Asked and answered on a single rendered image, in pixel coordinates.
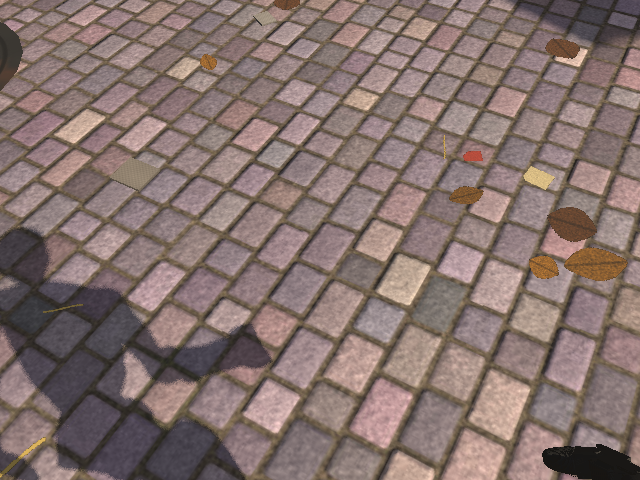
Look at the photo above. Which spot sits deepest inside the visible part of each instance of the robot right hand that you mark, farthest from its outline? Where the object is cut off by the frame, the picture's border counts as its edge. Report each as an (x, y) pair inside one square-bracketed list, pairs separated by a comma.
[(601, 463)]

